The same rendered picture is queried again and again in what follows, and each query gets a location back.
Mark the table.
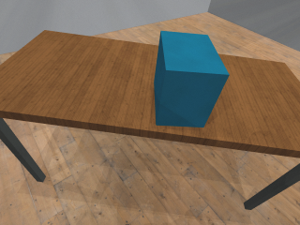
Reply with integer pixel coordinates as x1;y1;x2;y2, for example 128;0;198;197
0;30;300;210

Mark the carton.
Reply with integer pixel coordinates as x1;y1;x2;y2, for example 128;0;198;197
154;31;230;128

